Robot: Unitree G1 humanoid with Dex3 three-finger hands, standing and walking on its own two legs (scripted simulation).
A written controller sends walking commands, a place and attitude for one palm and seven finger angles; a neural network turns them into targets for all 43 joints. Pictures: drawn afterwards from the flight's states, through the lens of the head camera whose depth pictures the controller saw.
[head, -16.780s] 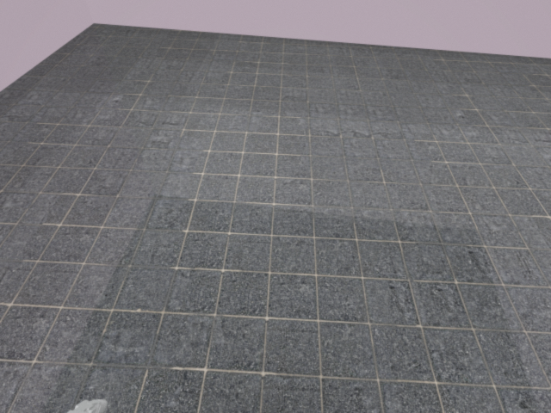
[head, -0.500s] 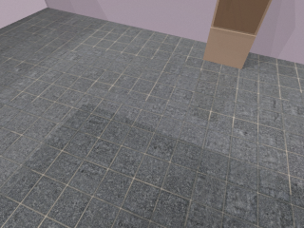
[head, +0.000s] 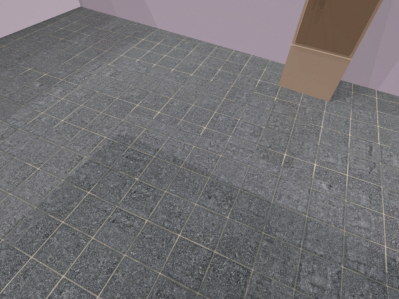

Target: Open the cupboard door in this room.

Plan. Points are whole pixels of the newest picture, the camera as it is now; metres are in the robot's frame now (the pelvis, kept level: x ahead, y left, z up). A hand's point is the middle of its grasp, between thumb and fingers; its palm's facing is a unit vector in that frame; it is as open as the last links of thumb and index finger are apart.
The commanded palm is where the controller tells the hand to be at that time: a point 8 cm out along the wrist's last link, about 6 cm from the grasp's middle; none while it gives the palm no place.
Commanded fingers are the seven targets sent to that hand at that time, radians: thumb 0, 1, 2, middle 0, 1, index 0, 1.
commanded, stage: turn or walk to find it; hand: left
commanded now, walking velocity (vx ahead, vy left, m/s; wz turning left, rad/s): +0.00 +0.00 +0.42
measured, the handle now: out of the picture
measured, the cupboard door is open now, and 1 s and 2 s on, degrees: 0 0 0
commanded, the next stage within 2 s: stand and wait in 0.14 s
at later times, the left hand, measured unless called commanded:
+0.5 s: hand out of the picture +0.01 +0.21 -0.18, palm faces +0.06 -0.97 -0.24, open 7.4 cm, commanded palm none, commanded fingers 0.00 0.90 0.90 -0.20 -0.30 -0.20 -0.30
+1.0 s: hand out of the picture +0.04 +0.24 -0.19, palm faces +0.11 -0.95 -0.28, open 7.4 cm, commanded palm none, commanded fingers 0.00 0.90 0.90 -0.20 -0.30 -0.20 -0.30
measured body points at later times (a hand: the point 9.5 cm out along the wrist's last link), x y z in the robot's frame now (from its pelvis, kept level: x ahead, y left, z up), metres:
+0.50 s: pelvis +0.00 +0.00 +0.00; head +0.02 +0.01 +0.44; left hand +0.00 +0.26 -0.16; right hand +0.08 -0.23 -0.16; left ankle +0.01 +0.12 -0.74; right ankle -0.02 -0.12 -0.74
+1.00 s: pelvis -0.01 +0.01 -0.02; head +0.02 +0.03 +0.43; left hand +0.04 +0.29 -0.17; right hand +0.08 -0.25 -0.16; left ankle +0.02 +0.12 -0.74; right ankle -0.02 -0.12 -0.74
